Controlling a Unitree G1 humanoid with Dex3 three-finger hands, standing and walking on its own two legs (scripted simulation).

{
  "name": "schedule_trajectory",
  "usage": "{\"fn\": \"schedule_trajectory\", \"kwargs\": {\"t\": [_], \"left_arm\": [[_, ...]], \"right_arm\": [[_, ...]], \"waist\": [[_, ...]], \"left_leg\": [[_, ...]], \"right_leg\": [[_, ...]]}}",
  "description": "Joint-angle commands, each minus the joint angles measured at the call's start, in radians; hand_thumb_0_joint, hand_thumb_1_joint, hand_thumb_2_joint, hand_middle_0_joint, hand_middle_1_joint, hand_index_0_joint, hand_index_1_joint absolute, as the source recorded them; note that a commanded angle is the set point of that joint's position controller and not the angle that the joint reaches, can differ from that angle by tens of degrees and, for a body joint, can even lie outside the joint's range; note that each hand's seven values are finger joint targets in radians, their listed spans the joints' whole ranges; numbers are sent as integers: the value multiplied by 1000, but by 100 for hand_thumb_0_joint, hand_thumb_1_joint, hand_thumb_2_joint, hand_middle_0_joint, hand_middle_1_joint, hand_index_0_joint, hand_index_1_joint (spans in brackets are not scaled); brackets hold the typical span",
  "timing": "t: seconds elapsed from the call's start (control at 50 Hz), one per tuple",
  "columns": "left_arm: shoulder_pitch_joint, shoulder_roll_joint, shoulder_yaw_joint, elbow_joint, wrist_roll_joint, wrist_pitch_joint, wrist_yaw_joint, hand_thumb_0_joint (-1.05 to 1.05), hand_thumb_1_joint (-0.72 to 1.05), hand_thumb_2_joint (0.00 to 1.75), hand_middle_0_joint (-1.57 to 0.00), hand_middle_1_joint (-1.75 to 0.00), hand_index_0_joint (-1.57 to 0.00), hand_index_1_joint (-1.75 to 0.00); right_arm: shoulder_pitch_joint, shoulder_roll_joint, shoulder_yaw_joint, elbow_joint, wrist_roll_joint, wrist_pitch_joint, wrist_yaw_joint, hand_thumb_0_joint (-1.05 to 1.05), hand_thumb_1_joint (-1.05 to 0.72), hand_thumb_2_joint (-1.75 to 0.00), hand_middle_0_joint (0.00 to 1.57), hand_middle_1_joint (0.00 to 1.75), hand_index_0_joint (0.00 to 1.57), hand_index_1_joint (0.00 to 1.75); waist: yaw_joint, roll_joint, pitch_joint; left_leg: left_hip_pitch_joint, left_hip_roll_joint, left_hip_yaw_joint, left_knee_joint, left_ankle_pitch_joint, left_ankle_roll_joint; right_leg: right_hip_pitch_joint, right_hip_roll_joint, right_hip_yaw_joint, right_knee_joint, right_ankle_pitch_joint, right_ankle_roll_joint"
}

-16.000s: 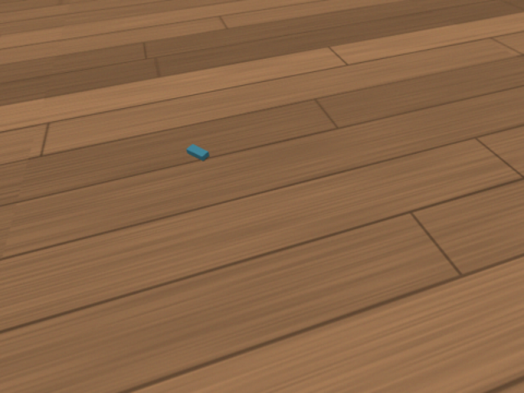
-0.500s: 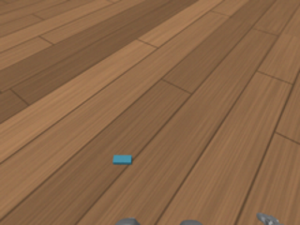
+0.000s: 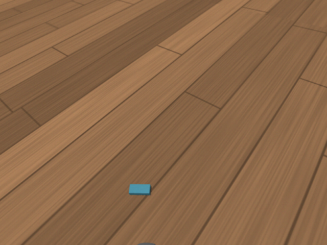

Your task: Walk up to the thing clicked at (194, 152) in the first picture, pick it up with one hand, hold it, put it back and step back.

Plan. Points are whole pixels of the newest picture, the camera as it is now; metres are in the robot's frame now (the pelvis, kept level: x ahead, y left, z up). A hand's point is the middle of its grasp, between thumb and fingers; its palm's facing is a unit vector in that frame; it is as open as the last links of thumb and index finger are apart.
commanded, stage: walk up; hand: left
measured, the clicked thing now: (139, 189) +0.51 +0.26 -0.74
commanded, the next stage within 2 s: stand in 1.16 s
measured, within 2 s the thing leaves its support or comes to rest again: neither
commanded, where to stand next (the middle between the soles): +0.12 +0.03 m, yaw +0 degrees
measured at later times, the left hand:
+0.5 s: hand out of the picture +0.10 +0.28 -0.13, palm faces +0.01 -0.94 -0.35, open 7.4 cm
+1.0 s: hand out of the picture +0.08 +0.26 -0.13, palm faces +0.01 -0.94 -0.33, open 7.4 cm
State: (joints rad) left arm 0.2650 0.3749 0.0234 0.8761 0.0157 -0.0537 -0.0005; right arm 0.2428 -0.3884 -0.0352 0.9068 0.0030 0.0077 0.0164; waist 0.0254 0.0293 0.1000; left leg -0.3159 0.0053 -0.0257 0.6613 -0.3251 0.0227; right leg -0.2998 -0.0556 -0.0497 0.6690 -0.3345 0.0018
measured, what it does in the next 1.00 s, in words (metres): steps on the spot: left foot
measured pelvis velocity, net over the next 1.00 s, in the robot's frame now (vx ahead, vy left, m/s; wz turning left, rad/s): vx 0.01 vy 0.01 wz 0.02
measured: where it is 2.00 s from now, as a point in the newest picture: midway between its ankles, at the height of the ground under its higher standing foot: outside the picture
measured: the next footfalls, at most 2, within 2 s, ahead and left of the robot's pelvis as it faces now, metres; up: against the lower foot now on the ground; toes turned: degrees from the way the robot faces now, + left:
left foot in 0.02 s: +0.06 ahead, +0.14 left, +0.00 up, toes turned -1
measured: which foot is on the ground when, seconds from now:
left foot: up 0.00-0.00, down 0.02-1.00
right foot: down 0.00-1.00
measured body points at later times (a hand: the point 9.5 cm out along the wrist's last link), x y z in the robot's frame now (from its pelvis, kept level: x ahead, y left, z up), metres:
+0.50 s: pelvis +0.01 +0.01 +0.02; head +0.02 +0.02 +0.47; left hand +0.10 +0.33 -0.11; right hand +0.14 -0.28 -0.10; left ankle +0.03 +0.14 -0.72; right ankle +0.01 -0.13 -0.72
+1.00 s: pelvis +0.01 +0.01 +0.02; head +0.02 +0.01 +0.47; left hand +0.08 +0.31 -0.11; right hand +0.08 -0.29 -0.11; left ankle +0.03 +0.14 -0.72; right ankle +0.01 -0.13 -0.72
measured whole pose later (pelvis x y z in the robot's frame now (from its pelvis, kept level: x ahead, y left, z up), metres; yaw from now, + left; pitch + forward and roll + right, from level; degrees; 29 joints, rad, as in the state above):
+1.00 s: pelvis +0.01 +0.01 +0.02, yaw +1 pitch -2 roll +0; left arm 0.08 0.35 0.02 1.18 0.01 -0.01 -0.01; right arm 0.10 -0.34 0.00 1.17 0.00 0.01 0.02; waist 0.00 0.00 0.05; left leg -0.15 0.01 -0.04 0.35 -0.17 -0.02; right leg -0.10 -0.04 -0.06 0.32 -0.17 0.03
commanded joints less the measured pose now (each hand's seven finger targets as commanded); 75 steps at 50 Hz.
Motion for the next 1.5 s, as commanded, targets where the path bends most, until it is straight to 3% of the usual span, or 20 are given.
{"fn": "schedule_trajectory", "kwargs": {"t": [0.0, 0.02, 0.04, 0.08, 0.1, 0.12, 0.2, 0.24, 0.42, 0.72, 0.84, 1.12, 1.16, 1.2, 1.32, 1.48], "left_arm": [[-12, 187, 43, -70, -36, 7, 23, 0, 90, 90, -20, -30, -20, -30], [-18, 206, 48, -32, -38, 19, 26, 0, 90, 90, -20, -30, -20, -30], [-35, 206, 42, -12, -28, 16, 29, 0, 90, 90, -20, -30, -20, -30], [-57, 225, 42, 13, -19, 5, 25, 0, 90, 90, -20, -30, -20, -30], [-70, 239, 43, 31, -22, 2, 24, 0, 90, 90, -20, -30, -20, -30], [-91, 244, 42, 39, -23, 3, 23, 0, 90, 90, -20, -30, -20, -30], [-156, 215, 23, 86, -24, 15, 20, 0, 90, 90, -20, -30, -20, -30], [-172, 211, 19, 111, -23, 15, 17, 0, 90, 90, -20, -30, -20, -30], [-249, 202, 13, 192, -16, 14, 5, 0, 90, 90, -20, -30, -20, -30], [-243, 197, 28, 238, -5, 14, 4, 0, 90, 90, -20, -30, -20, -30], [-234, 196, 32, 240, -4, 18, 4, 0, 90, 90, -20, -30, -20, -30], [-241, 184, 35, 229, -9, 22, 6, 0, 90, 90, -20, -30, -20, -30], [-213, 180, 28, 229, -3, 23, 7, 0, 90, 90, -20, -30, -20, -30], [-231, 186, 28, 219, -5, 23, 6, 0, 90, 90, -20, -30, -20, -30], [-213, 188, 24, 213, -5, 19, 5, 0, 90, 90, -20, -30, -20, -30], [-205, 192, 20, 213, -5, 23, 5, 0, 90, 90, -20, -30, -20, -30]], "right_arm": [[5, -252, -71, -55, -19, -52, -25, 0, -90, -90, 20, 30, 20, 30], [-45, -273, -66, -51, 5, -52, -22, 0, -90, -90, 20, 30, 20, 30], [-74, -243, -56, -39, 7, -48, -19, 0, -90, -90, 20, 30, 20, 30], [-118, -202, -37, -25, 11, -40, -21, 0, -90, -90, 20, 30, 20, 30], [-112, -189, -30, -8, 13, -38, -22, 0, -90, -90, 20, 30, 20, 30], [-105, -187, -26, 10, 13, -36, -22, 0, -90, -90, 20, 30, 20, 30], [-165, -198, -17, 46, 8, -37, -19, 0, -90, -90, 20, 30, 20, 30], [-187, -194, -13, 64, 9, -37, -18, 0, -90, -90, 20, 30, 20, 30], [-245, -184, -5, 134, 6, -33, -14, 0, -90, -90, 20, 30, 20, 30], [-234, -173, -7, 193, -1, -25, -12, 0, -90, -90, 20, 30, 20, 30], [-220, -173, -6, 201, -4, -27, -14, 0, -90, -90, 20, 30, 20, 30], [-193, -168, -4, 198, -3, -30, -20, 0, -90, -90, 20, 30, 20, 30], [-192, -177, -1, 182, -13, -36, -23, 0, -90, -90, 20, 30, 20, 30], [-181, -176, 1, 181, -13, -36, -23, 0, -90, -90, 20, 30, 20, 30], [-189, -179, 2, 170, -11, -39, -24, 0, -90, -90, 20, 30, 20, 30], [-195, -176, 5, 166, -9, -38, -22, 0, -90, -90, 20, 30, 20, 30]], "waist": [[-5, 42, -199], [-1, 62, -186], [5, 49, -169], [3, 53, -177], [-2, 68, -176], [-12, 65, -177], [-10, 61, -152], [-8, 51, -156], [-17, 2, -137], [-23, -36, -118], [-20, -17, -114], [-23, -19, -131], [-24, -17, -137], [-31, -25, -130], [-25, -23, -159], [-25, -22, -124]], "left_leg": [[205, 210, -261, -189, 524, 98], [105, 256, -290, -160, 497, 180], [57, 233, -258, -152, 482, 158], [47, 140, -135, -115, 413, 67], [37, 106, -105, -113, 388, 37], [61, 95, -96, -124, 363, 30], [91, 140, -135, -207, 385, 54], [107, 143, -135, -237, 370, 47], [157, 115, -99, -336, 263, 12], [173, 97, -87, -372, 191, -3], [143, 99, -96, -388, 178, -3], [156, 103, -92, -368, 302, -5], [176, 121, -99, -366, 315, -8], [162, 116, -91, -374, 286, -12], [198, 125, -85, -354, 365, -8], [185, 121, -86, -380, 299, -13]], "right_leg": [[-48, -35, 59, 63, 327, -34], [41, 10, 49, 42, 108, -27], [94, 5, 64, -32, 90, -33], [156, -44, 88, -121, 268, -49], [167, -71, 101, -128, 347, -62], [160, -85, 108, -133, 363, -68], [147, -44, 65, -161, 281, -35], [167, -46, 66, -195, 258, -34], [202, -72, 83, -339, 234, -17], [187, -83, 89, -427, 154, -12], [210, -80, 85, -414, 171, -12], [230, -80, 77, -395, 252, -11], [224, -89, 87, -401, 246, -10], [225, -90, 91, -406, 232, -10], [239, -93, 87, -394, 320, -8], [221, -85, 84, -404, 249, -8]]}}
